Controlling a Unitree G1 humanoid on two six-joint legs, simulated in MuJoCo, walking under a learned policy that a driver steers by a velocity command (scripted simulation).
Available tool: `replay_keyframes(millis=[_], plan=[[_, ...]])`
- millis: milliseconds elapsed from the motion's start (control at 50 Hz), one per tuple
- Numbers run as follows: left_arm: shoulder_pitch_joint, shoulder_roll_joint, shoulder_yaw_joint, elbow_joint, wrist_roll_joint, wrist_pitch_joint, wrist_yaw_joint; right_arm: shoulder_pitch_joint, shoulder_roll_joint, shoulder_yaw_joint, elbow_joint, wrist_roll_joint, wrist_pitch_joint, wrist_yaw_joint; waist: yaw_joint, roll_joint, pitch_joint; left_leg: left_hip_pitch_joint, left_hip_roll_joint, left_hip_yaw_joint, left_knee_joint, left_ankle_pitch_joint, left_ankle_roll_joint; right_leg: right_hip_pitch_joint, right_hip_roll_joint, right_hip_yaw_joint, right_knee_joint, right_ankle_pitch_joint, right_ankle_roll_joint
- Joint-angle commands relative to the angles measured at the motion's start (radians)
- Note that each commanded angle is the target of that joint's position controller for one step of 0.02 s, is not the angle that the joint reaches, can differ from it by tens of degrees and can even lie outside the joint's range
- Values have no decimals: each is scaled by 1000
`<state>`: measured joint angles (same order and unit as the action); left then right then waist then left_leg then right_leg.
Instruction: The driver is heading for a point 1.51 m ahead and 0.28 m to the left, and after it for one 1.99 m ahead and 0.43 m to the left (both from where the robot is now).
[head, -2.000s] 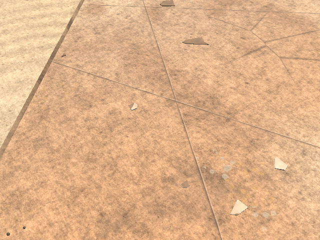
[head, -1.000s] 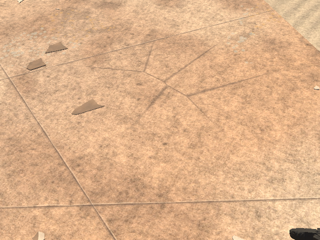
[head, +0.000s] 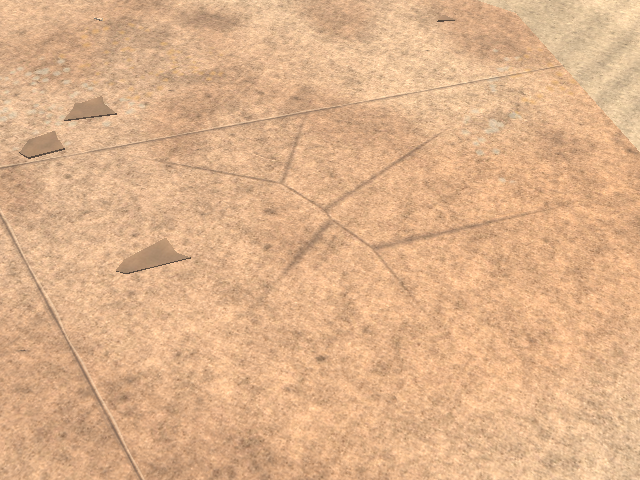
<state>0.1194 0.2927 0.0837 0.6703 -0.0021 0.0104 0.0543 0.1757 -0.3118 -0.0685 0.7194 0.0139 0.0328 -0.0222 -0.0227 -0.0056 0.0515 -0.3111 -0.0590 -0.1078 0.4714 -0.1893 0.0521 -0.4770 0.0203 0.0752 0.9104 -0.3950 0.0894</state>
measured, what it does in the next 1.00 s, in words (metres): steps on the spot, turning left: right foot, then left foot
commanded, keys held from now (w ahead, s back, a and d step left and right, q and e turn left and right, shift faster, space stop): q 0.50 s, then no key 0.50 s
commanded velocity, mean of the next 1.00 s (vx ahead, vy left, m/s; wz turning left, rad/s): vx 0.00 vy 0.00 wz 0.41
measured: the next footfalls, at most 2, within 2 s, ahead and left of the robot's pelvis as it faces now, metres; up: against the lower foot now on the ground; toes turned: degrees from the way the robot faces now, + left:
right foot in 0.16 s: +0.07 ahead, -0.14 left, +0.00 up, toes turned +11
left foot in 0.56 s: -0.02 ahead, +0.11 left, +0.00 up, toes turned +22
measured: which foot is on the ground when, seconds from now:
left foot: down 0.00-0.16, up 0.18-0.54, down 0.56-1.00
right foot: up 0.00-0.14, down 0.16-0.56, up 0.58-0.94, down 0.96-1.00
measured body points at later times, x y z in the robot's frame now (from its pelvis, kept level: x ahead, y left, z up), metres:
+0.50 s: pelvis -0.01 -0.02 +0.00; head +0.03 -0.01 +0.44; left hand +0.05 +0.29 -0.10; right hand +0.22 -0.25 -0.10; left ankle -0.05 +0.10 -0.71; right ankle +0.03 -0.15 -0.74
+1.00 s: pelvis -0.02 +0.01 -0.01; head -0.01 +0.01 +0.44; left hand -0.02 +0.31 -0.12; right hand +0.22 -0.15 -0.11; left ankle -0.06 +0.10 -0.74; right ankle +0.03 -0.13 -0.74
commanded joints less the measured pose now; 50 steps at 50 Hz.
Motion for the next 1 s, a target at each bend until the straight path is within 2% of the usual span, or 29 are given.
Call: replay_keyframes(millis=[20, 100, 140, 160, 180, 200, 220, 260, 280, 340, 400, 460, 500, 540, 560, 580, 600, 620, 640, 660, 680, 720, 800, 860, 920, 940, 960, 980, 1000], plan=[[-11, 62, 12, -64, -5, -23, -13, -28, -176, -51, -77, 1, 3, -11, -5, 160, -155, 145, 223, -275, -105, 233, 169, 37, 15, 5, -142, 34, 2], [29, 83, 23, -54, -10, -40, -33, -57, -173, -53, -93, 10, 14, -1, 7, 184, -136, 117, 210, -368, -87, 191, 151, 138, 33, 1, -337, 72, -23], [87, 93, 32, -32, -7, -49, -38, -77, -153, -48, -104, 22, 20, -6, 43, 164, -136, 60, 155, -361, -35, 113, 93, 276, 9, -6, -544, 233, -57], [110, 152, 46, -35, 8, -47, -33, -46, -113, -37, -109, 14, 19, -7, 29, 55, -157, -36, 94, -293, 89, -76, 37, 378, -149, 122, -585, 267, -115], [77, 236, 62, -44, 34, -36, -30, -16, -82, -31, -131, 12, 10, -4, -23, -229, -119, -236, -78, -88, 286, -375, -27, 404, -345, 363, -620, 444, -260], [55, 193, 52, -64, 59, -42, -33, -8, -164, -58, -119, -4, -1, -2, -1, -219, -116, -269, -26, -57, 547, -453, -74, 333, -443, 442, -634, 474, -365], [6, 138, 34, -80, 51, -45, -29, 13, -208, -77, -97, 5, 1, 0, -18, -146, -102, -258, 1, -63, 656, -387, -89, 297, -395, 351, -627, 436, -350], [-51, 94, 20, -86, 15, -43, -20, 42, -171, -76, -64, 4, 23, -4, -26, -120, -68, -287, 16, -33, 747, -265, -128, 298, -281, 184, -610, 358, -278], [-47, 91, 15, -84, 10, -39, -15, 36, -143, -69, -68, 6, 29, -1, -15, -126, -55, -299, 23, -16, 757, -235, -143, 299, -263, 136, -607, 385, -277], [26, 112, 21, -67, 21, -24, -3, -45, -99, -51, -118, 17, 26, 9, 43, -155, -67, -322, 53, 47, 624, -197, -168, 386, -259, 69, -605, 431, -301], [43, 152, 37, -60, 18, -14, -5, -71, -75, -36, -148, 9, 23, 24, 66, -169, -107, -245, 89, 83, 467, -233, -165, 425, -294, 35, -584, 482, -313], [28, 183, 48, -58, 6, -9, -20, -53, -85, -36, -158, 9, 26, 36, 62, -184, -122, -128, 84, 142, 333, -232, -139, 386, -315, -6, -565, 536, -311], [22, 190, 51, -53, -9, -10, -27, -26, -92, -42, -159, 11, 33, 43, 46, -185, -124, -73, 76, 162, 225, -188, -111, 384, -330, -18, -531, 544, -295], [16, 171, 43, -38, -30, -12, -30, 52, -86, -47, -133, 5, 33, 44, -2, -151, -130, 90, 40, 181, -13, -22, -52, 316, -299, -63, -433, 502, -232], [75, 129, 30, -12, -22, -16, -35, 87, -122, -58, -127, 2, 31, 35, -2, -47, -146, 240, 71, 95, -101, 148, -16, 207, -250, -129, -318, 372, -155], [77, 39, -5, -51, 42, -19, -45, 106, -240, -78, -149, -7, 24, 15, 32, 296, -177, 421, 364, -274, -89, 576, 95, -73, -128, -223, -14, -153, -39], [-7, 86, 8, -72, 27, -17, -32, 91, -224, -65, -165, -42, 1, 23, -29, 266, -191, 289, 480, -364, -98, 630, 287, -143, -62, -94, 167, -309, -14], [-35, 133, 21, -64, 3, -9, -23, 75, -183, -52, -156, -51, -19, 29, -39, 174, -165, 242, 423, -282, -117, 533, 280, -132, -82, -47, 243, -263, -19], [-26, 134, 25, -52, -3, -3, -19, 30, -154, -42, -143, -39, -31, 28, -11, 152, -134, 222, 356, -208, -121, 433, 225, -134, -90, -32, 239, -188, -28], [-5, 130, 27, -27, 2, 3, -12, -9, -132, -34, -141, -24, -32, 24, 6, 126, -122, 220, 314, -169, -124, 365, 180, -133, -97, -26, 218, -123, -25], [13, 131, 29, -18, 8, 9, -10, -39, -115, -24, -139, -14, -33, 19, 21, 139, -111, 193, 292, -136, -126, 403, 168, -104, -93, -28, 215, -58, -16], [52, 110, 24, 3, 2, 9, -15, -51, -79, -7, -132, -23, -35, 11, 40, 142, -135, 178, 266, -92, -131, 438, 167, -35, -81, -33, 199, 22, -2], [18, 69, 1, 5, 1, 10, -20, -50, -77, -4, -109, -25, -34, 6, 14, 138, -118, 193, 253, -88, -138, 317, 163, 44, -92, -36, -56, 39, 2], [10, 82, -1, 9, -1, 9, -21, -44, -92, -6, -85, -29, -29, 12, -3, 145, -92, 159, 264, -129, -144, 219, 181, 119, -83, -48, -188, -4, -4], [52, 71, -6, 36, 0, 0, -23, -70, -66, 8, -60, -19, -30, 17, 28, 121, -76, 118, 246, -147, -127, 152, 159, 227, -71, -59, -397, 107, -23], [73, 66, -11, 47, 10, -6, -26, -62, -52, 14, -45, -14, -32, 18, 47, 94, -76, 89, 225, -134, -121, 127, 124, 308, -75, -53, -523, 261, -38], [83, 97, -9, 50, 23, -12, -25, -27, -36, 19, -31, -24, -41, 20, 37, 48, -99, 58, 193, -118, -108, 83, 76, 393, -120, 1, -530, 415, -55], [83, 157, 1, 46, 21, -13, -23, 10, -44, 16, -23, -39, -50, 27, -5, -40, -110, 33, 131, -66, -83, 6, 37, 425, -169, 27, -479, 531, -82], [64, 157, 8, 67, 7, -14, -30, 11, -40, 13, -17, -36, -52, 28, -16, -109, -108, 76, 81, -5, -94, -28, 5, 343, -145, 8, -456, 376, -114]])
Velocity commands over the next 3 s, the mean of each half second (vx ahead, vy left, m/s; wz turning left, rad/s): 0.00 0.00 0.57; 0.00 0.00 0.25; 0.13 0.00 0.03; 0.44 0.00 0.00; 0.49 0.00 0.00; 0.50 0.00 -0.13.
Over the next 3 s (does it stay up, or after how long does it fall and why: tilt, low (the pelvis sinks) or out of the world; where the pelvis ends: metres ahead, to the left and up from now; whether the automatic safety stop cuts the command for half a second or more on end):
stays up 0.77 0.31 -0.02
